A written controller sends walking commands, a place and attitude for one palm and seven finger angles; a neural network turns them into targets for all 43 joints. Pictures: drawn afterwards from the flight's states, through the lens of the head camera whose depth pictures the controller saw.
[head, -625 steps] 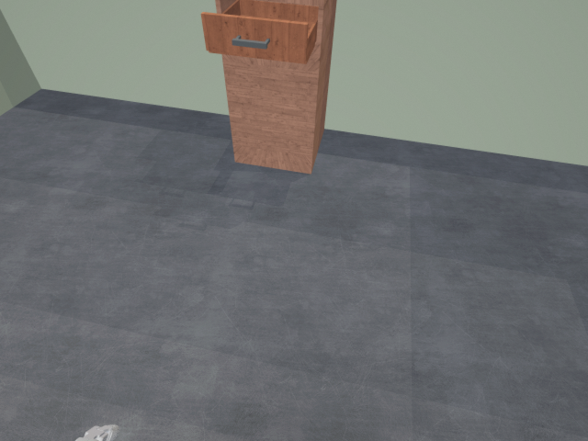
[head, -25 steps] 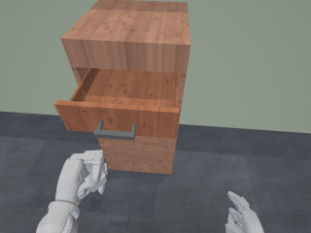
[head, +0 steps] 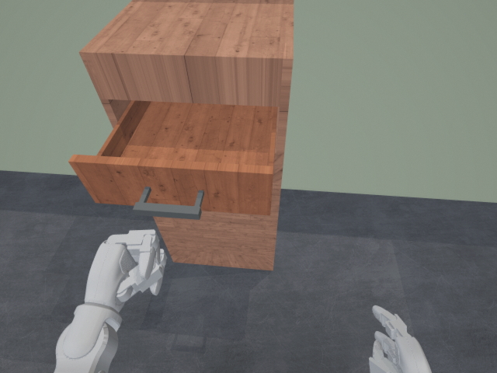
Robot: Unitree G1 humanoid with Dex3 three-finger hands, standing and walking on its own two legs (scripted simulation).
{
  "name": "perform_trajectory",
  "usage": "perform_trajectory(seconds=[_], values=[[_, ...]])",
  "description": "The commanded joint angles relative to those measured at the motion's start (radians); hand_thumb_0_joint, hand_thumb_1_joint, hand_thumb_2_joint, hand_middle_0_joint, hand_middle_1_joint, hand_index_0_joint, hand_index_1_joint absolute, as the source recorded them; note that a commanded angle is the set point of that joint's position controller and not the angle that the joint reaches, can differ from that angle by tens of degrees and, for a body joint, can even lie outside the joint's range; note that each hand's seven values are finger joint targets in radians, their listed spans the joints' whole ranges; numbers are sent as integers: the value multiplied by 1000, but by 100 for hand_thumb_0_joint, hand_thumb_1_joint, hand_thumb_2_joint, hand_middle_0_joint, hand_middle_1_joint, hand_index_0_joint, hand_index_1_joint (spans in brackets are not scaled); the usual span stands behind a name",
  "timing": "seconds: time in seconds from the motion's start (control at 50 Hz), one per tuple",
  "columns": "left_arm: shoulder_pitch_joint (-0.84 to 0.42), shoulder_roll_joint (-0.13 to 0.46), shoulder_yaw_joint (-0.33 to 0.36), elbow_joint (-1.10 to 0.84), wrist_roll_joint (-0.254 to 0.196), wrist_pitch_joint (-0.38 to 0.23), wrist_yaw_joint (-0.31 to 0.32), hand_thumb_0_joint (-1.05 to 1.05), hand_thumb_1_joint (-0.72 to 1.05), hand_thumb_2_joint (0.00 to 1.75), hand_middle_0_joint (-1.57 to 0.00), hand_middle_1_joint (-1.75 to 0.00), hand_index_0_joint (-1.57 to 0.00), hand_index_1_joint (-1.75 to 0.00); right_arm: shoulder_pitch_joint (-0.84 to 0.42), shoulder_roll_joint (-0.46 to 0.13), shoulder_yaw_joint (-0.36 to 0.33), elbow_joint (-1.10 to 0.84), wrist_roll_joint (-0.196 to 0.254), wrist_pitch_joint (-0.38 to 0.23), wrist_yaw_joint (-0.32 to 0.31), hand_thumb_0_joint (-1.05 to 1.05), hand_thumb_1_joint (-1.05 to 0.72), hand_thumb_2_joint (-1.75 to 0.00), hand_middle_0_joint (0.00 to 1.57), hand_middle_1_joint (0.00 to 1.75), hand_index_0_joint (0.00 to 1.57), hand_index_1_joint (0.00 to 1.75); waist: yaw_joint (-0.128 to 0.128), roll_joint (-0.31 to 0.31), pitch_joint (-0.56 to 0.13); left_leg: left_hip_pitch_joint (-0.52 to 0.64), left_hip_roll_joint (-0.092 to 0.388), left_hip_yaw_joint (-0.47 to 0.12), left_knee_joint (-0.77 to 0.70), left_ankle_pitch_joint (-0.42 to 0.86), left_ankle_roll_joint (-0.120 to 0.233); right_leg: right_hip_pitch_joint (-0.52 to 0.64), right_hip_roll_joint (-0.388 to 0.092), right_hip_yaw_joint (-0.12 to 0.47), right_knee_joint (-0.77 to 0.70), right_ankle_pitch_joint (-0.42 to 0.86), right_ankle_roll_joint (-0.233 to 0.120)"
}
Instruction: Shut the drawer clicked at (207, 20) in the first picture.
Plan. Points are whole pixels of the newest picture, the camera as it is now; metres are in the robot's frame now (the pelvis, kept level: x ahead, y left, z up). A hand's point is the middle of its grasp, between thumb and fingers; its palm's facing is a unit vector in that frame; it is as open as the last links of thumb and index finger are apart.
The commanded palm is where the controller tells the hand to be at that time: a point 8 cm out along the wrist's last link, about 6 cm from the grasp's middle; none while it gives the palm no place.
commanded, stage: bring the fist close to the handle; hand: left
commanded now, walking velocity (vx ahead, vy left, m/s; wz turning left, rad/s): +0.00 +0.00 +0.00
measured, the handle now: (170, 202) +0.42 +0.18 +0.02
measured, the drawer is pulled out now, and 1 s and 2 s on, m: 0.20 0.20 0.14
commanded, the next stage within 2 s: push the drawer shut in 1.04 s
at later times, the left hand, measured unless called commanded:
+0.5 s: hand (174, 262) +0.29 +0.14 +0.02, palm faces -0.07 -1.00 -0.02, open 3.3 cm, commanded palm +0.28 +0.20 +0.03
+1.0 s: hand (176, 251) +0.32 +0.15 +0.01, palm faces -0.08 -1.00 -0.03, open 3.3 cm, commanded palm +0.30 +0.20 +0.01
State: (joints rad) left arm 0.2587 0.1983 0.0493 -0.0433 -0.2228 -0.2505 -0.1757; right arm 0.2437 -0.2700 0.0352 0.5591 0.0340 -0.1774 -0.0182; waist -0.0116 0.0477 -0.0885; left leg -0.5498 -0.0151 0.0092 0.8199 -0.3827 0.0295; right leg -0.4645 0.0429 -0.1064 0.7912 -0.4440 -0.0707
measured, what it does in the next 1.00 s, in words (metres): stands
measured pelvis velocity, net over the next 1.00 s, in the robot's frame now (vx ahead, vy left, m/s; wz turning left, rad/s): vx -0.02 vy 0.03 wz -0.04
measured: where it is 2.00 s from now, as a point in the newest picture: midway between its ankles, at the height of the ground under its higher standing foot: outside the picture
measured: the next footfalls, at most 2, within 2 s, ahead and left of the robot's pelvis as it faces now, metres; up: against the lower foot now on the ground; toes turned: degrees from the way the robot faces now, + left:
none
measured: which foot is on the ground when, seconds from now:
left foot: down 0.00-1.00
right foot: down 0.00-1.00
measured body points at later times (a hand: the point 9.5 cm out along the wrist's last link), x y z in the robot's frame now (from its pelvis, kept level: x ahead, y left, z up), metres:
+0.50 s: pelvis -0.01 +0.01 -0.02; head +0.05 +0.01 +0.42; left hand +0.29 +0.19 +0.03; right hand +0.14 -0.24 -0.11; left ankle +0.02 +0.10 -0.70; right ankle -0.02 -0.07 -0.70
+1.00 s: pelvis -0.02 +0.03 -0.04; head +0.05 +0.03 +0.41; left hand +0.32 +0.20 +0.01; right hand +0.11 -0.22 -0.14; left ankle +0.02 +0.10 -0.70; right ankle -0.02 -0.07 -0.70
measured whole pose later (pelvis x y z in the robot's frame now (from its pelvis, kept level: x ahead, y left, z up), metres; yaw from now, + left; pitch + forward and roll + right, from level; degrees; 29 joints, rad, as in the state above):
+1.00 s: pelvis -0.02 +0.03 -0.04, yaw -2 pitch +15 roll -2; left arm -0.09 0.19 0.03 0.35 -0.15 -0.37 -0.06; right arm 0.26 -0.25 0.02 0.55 0.02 -0.01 0.01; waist -0.04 0.03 -0.14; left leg -0.85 -0.01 0.05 1.05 -0.46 0.07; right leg -0.77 0.03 -0.08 1.03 -0.51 -0.04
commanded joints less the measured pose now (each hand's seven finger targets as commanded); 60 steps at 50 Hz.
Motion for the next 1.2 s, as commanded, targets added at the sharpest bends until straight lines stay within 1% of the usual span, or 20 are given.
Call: perform_trajectory(seconds=[0.0, 0.08, 0.16, 0.28, 0.38, 0.4, 0.48, 0.5, 0.58, 0.64, 0.68, 0.72, 0.74, 0.78, 0.86, 0.96, 1.04, 1.1, 1.16, 1.18], values=[[-96, 119, 82, -105, -7, -29, -11, 0, 90, 90, -140, -160, -140, -160, -62, -112, -49, -167, 5, -37, -9, 0, -90, -90, 20, 30, 20, 30, -5, -129, -147, 53, -3, -29, -63, 186, 9, 56, -74, 168, -152, 348, 94], [-169, 172, 171, -161, -13, -96, 42, 0, 90, 90, -140, -160, -140, -160, -67, -97, -50, -163, -5, -25, -7, 0, -90, -90, 20, 30, 20, 30, 11, -102, -217, 51, 0, -17, -56, 228, 6, 104, -76, 162, -106, 462, 95], [-213, 84, 77, -126, -2, -171, 48, 0, 90, 90, -140, -160, -140, -160, -61, -86, -49, -141, -6, -32, 9, 0, -90, -90, 20, 30, 20, 30, -18, -16, -196, 72, 5, -17, -31, 243, 5, 4, -56, 128, -65, 429, 76], [-246, 44, -9, 36, 16, -153, -11, 0, 90, 90, -140, -160, -140, -160, -38, -113, -64, -137, -1, -9, 8, 0, -90, -90, 20, 30, 20, 30, -50, -80, -165, 1, 10, -34, 16, 176, 11, -107, -47, 132, -45, 302, 75], [-344, 162, 131, -7, 12, -180, 37, 0, 90, 90, -140, -160, -140, -160, -36, -114, -71, -135, -12, 11, -2, 0, -90, -90, 20, 30, 20, 30, -12, -76, -312, -8, 11, -29, 36, 219, 10, -54, -45, 131, 8, 333, 68], [-359, 129, 111, -23, 13, -195, 51, 0, 90, 90, -140, -160, -140, -160, -45, -101, -69, -140, -14, 14, 0, 0, -90, -90, 20, 30, 20, 30, -5, -34, -338, 8, 10, -26, 37, 235, 8, -58, -44, 124, 25, 340, 61], [-398, 120, 106, 54, 30, -235, 89, 0, 90, 90, -140, -160, -140, -160, -38, -100, -68, -116, -22, 24, 10, 0, -90, -90, 20, 30, 20, 30, -24, -44, -303, -31, 20, -37, 74, 236, 7, -140, -32, 112, 62, 316, 57], [-404, 81, 66, 90, 36, -237, 82, 0, 90, 90, -140, -160, -140, -160, -40, -98, -67, -115, -22, 29, 13, 0, -90, -90, 20, 30, 20, 30, -35, -39, -295, -40, 21, -36, 82, 225, 5, -165, -32, 109, 71, 306, 57], [-452, 39, -3, 224, 50, -197, 42, 0, 90, 90, -140, -160, -140, -160, -17, -116, -71, -116, -13, 53, 19, 0, -90, -90, 20, 30, 20, 30, -58, -66, -246, -84, 24, -50, 97, 154, 5, -247, -28, 104, 73, 221, 56], [-511, 34, -14, 184, 44, -178, 37, 0, 90, 90, -140, -160, -140, -160, -16, -120, -76, -140, -9, 66, 16, 0, -90, -90, 20, 30, 20, 30, -43, -28, -313, -46, 25, -59, 91, 148, 2, -255, -29, 93, 82, 191, 49], [-523, 107, 59, 122, 35, -185, 66, 0, 90, 90, -140, -160, -140, -160, -11, -127, -76, -149, -13, 75, 9, 0, -90, -90, 20, 30, 20, 30, -21, -34, -376, -21, 27, -62, 84, 182, 2, -210, -23, 93, 90, 213, 46], [-551, 104, 64, 41, 38, -207, 102, 0, 90, 90, -140, -160, -140, -160, -15, -114, -74, -157, -16, 78, 9, 0, -90, -90, 20, 30, 20, 30, -16, -6, -440, 28, 27, -64, 82, 239, -1, -185, -24, 91, 101, 254, 45], [-523, 111, 83, 39, 38, -214, 122, 0, 90, 90, -140, -160, -140, -160, -14, -109, -74, -155, -17, 79, 11, 0, -90, -90, 20, 30, 20, 30, -8, -7, -433, 34, 31, -63, 83, 253, -4, -186, -21, 88, 105, 261, 44], [-527, 108, 75, 74, 54, -225, 150, 0, 90, 90, -140, -160, -140, -160, -11, -111, -68, -141, -23, 88, 13, 0, -90, -90, 20, 30, 20, 30, -27, -33, -385, 6, 35, -70, 89, 234, -1, -222, -16, 83, 108, 237, 47], [-528, 47, 3, 210, 79, -207, 141, 0, 90, 90, -140, -160, -140, -160, -15, -115, -65, -133, -18, 104, 21, 0, -90, -90, 20, 30, 20, 30, -54, -49, -259, -78, 31, -67, 84, 106, 1, -284, -16, 82, 90, 138, 47], [-535, 50, -7, 187, 57, -159, 93, 0, 90, 90, -140, -160, -140, -160, -2, -125, -70, -158, -5, 121, 15, 0, -90, -90, 20, 30, 20, 30, -43, -30, -312, -21, 31, -71, 61, 126, -2, -246, -17, 80, 68, 153, 43], [-587, 68, 20, 106, 43, -188, 118, 0, 90, 90, -140, -160, -140, -160, -4, -117, -68, -156, -9, 117, 8, 0, -90, -90, 20, 30, 20, 30, -39, -13, -344, 20, 35, -81, 61, 161, -4, -244, -15, 77, 77, 169, 41], [-557, 82, 40, 102, 55, -222, 147, 0, 90, 90, -140, -160, -140, -160, -4, -115, -66, -148, -18, 114, 11, 0, -90, -90, 20, 30, 20, 30, -35, -17, -344, 17, 37, -87, 70, 181, -6, -258, -13, 73, 94, 174, 40], [-616, 47, -10, 180, 79, -225, 149, 0, 90, 90, -140, -160, -140, -160, -4, -115, -65, -129, -18, 120, 18, 0, -90, -90, 20, 30, 20, 30, -65, -20, -286, -17, 39, -89, 82, 150, -6, -307, -14, 71, 101, 153, 43], [-616, 73, 13, 206, 86, -217, 149, 0, 90, 90, -140, -160, -140, -160, 5, -122, -69, -126, -21, 123, 18, 0, -90, -90, 20, 30, 20, 30, -64, -36, -285, -33, 38, -87, 89, 140, -2, -309, -11, 74, 104, 146, 43]])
